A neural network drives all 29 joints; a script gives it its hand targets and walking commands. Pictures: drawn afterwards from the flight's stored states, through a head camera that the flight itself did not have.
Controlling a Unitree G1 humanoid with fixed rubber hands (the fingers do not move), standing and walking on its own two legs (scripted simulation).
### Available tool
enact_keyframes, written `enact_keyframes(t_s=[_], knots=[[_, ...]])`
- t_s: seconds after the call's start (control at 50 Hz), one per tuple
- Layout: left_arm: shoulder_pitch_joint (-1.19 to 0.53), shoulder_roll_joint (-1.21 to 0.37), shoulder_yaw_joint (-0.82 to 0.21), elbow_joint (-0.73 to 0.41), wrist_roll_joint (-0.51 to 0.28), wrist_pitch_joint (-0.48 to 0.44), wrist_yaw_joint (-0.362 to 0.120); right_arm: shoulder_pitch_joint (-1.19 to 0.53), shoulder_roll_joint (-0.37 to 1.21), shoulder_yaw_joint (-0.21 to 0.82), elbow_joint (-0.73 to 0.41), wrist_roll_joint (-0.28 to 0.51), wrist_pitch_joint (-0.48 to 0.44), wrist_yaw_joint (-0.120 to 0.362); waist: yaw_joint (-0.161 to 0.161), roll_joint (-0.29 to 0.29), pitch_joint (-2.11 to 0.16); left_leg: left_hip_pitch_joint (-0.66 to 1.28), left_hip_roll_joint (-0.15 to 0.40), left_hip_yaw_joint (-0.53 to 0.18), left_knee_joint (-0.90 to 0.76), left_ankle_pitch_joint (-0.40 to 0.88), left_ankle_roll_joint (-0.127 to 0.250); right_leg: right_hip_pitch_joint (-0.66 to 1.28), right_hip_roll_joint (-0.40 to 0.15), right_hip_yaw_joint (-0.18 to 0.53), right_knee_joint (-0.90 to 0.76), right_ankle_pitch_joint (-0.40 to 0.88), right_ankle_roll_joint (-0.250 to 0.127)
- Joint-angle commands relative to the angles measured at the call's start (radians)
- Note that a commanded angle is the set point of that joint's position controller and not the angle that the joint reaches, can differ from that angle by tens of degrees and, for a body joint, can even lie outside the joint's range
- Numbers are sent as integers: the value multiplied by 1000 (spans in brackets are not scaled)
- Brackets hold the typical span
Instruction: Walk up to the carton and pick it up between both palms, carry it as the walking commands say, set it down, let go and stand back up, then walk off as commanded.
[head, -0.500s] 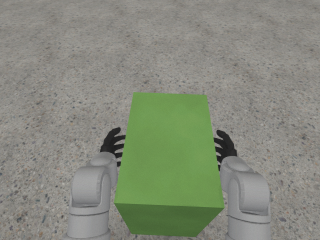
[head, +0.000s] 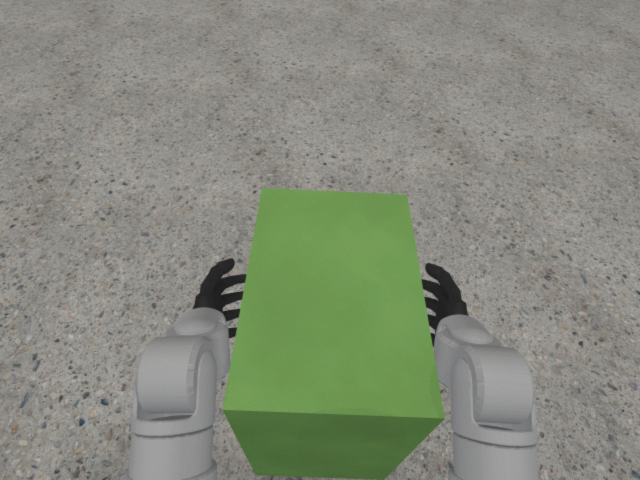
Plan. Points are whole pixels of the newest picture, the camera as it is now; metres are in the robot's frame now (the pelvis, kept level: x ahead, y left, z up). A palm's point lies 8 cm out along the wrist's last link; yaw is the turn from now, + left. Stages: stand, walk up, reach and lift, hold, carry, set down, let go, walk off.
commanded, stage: carry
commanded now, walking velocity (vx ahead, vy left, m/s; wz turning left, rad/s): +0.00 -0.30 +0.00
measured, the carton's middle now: (326, 343) +0.30 +0.02 +0.00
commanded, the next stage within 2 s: none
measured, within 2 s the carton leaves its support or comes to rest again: neither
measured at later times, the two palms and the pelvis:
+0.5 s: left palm (379, 395) +0.21 -0.04 +0.07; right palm (638, 394) +0.23 -0.30 +0.08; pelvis -0.05 -0.19 +0.00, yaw +1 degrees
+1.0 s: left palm (594, 458) +0.17 -0.24 +0.07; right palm out of the picture +0.18 -0.51 +0.08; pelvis -0.10 -0.39 -0.01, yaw +2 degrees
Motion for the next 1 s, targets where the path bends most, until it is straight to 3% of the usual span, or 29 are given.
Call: enact_keyframes(t_s=[0.0,0.02,0.04,0.06,0.08,0.12,0.16,0.26,0.3,0.32,0.34,0.36,0.38,0.42,0.46,0.52,0.6,0.62,0.64,0.66,0.68,0.72,0.76,0.88,0.9,0.92,0.94,0.96,0.98], knots=[[-451,-1002,-704,-52,-445,-29,-284,-349,962,621,-69,384,-6,255,-50,242,-368,238,109,-32,-34,420,99,166,72,-135,-279,61,4],[-428,-993,-693,-26,-440,-25,-286,-342,959,624,-57,377,-3,254,-48,189,-374,180,72,-10,26,342,68,285,65,-137,-379,100,-7],[-428,-987,-686,-16,-437,-22,-288,-341,957,625,-48,378,-1,255,-41,59,-382,37,40,16,144,157,32,429,-48,-26,-413,206,-23],[-375,-970,-647,16,-395,-27,-291,-365,962,645,-65,387,5,261,-23,-317,-364,-249,-125,109,317,-342,-20,503,-275,259,-404,472,-139],[-417,-998,-641,1,-406,-31,-294,-421,993,653,-46,408,3,268,-17,-391,-380,-246,-135,-2,526,-522,14,439,-285,235,-347,605,-239],[-435,-1038,-631,-19,-402,-43,-296,-460,1040,684,-66,445,-10,280,-19,-244,-372,-225,-125,-17,645,-415,51,394,-232,99,-311,554,-231],[-448,-1052,-627,-47,-392,-56,-287,-518,1054,709,-111,486,-17,281,-23,-193,-357,-209,-127,13,605,-316,46,371,-175,44,-304,447,-223],[-399,-1027,-628,-38,-361,-51,-273,-482,1014,695,-102,481,-2,274,-19,-181,-385,-59,-158,36,255,-276,67,354,-174,111,-335,318,-272],[-384,-1023,-639,-18,-354,-43,-268,-434,1012,675,-60,467,6,277,-31,-150,-397,71,-150,41,5,-151,84,317,-148,107,-317,305,-248],[-371,-1025,-645,-2,-353,-38,-266,-413,1013,664,-41,459,7,282,-42,-96,-400,209,-86,-12,-164,-34,93,227,-124,93,-288,266,-200],[-369,-1034,-656,3,-351,-35,-265,-398,1012,655,-35,454,8,287,-48,55,-386,371,107,-248,-262,-73,129,44,-71,69,-160,177,-132],[-460,-1008,-680,-65,-380,-30,-271,-365,1013,633,20,442,-8,291,-40,369,-291,325,435,-596,-329,34,288,-189,15,-19,54,-99,-53],[-516,-1019,-698,-88,-387,-33,-273,-382,1032,638,1,440,-10,293,-34,239,-229,266,423,-541,-298,154,322,-208,-11,100,261,-83,-51],[-534,-1039,-703,-75,-414,-35,-286,-404,1028,625,-27,430,-14,295,-38,40,-228,235,295,-308,-240,195,252,-188,-16,129,330,19,-24],[-542,-1049,-719,-75,-444,-40,-291,-428,1018,622,-62,427,-24,284,-34,112,-247,257,181,-123,-170,401,196,-147,-4,48,214,55,-2],[-538,-1042,-734,-104,-467,-39,-283,-411,991,615,-98,413,-18,267,-45,199,-327,262,145,-47,-103,598,162,-17,28,-40,64,11,10],[-453,-1008,-704,-31,-447,-22,-286,-350,962,611,-57,375,-1,256,-49,234,-369,248,106,-20,-12,447,87,186,70,-139,-304,72,9],[-434,-998,-693,-6,-442,-19,-288,-347,960,613,-46,370,2,255,-46,169,-377,179,69,2,56,365,54,313,46,-129,-393,116,-1],[-434,-987,-684,2,-440,-16,-289,-348,957,612,-35,372,3,255,-41,18,-385,9,34,21,181,122,16,461,-95,12,-402,316,-23],[-390,-974,-643,29,-394,-26,-293,-387,967,635,-58,384,8,262,-23,-364,-369,-239,-137,101,329,-399,-24,496,-286,249,-380,578,-160],[-439,-1005,-641,10,-410,-29,-295,-434,1002,642,-32,402,6,269,-20,-398,-380,-236,-139,-6,530,-530,10,450,-282,219,-325,682,-240],[-450,-1043,-629,-12,-402,-44,-296,-479,1050,679,-65,447,-9,281,-21,-249,-374,-208,-128,-13,630,-413,46,400,-230,81,-293,599,-223],[-463,-1059,-625,-44,-389,-56,-284,-537,1063,706,-116,490,-15,284,-25,-205,-355,-187,-128,20,566,-324,42,377,-174,32,-288,476,-213],[-397,-1026,-631,-21,-349,-48,-265,-468,1017,679,-73,477,5,279,-29,-168,-397,51,-155,47,59,-180,74,335,-163,100,-298,349,-250],[-381,-1024,-635,-1,-345,-43,-263,-442,1015,668,-50,467,7,283,-39,-127,-396,167,-112,20,-126,-53,81,270,-144,87,-280,323,-211],[-377,-1033,-645,8,-343,-38,-261,-424,1015,656,-32,461,8,289,-49,-3,-383,328,35,-160,-236,-18,108,107,-95,70,-180,252,-149],[-423,-1021,-663,-37,-358,-33,-265,-389,1012,642,1,450,-3,293,-40,304,-332,365,393,-551,-303,53,251,-139,-1,-22,14,-70,-64],[-496,-1022,-685,-64,-373,-34,-268,-404,1025,639,5,445,-7,294,-35,271,-260,293,435,-566,-302,175,320,-190,-11,77,239,-108,-48],[-523,-1033,-691,-67,-384,-35,-272,-399,1029,625,5,439,-7,298,-38,137,-240,255,376,-451,-261,207,300,-185,-12,133,323,-55,-39]])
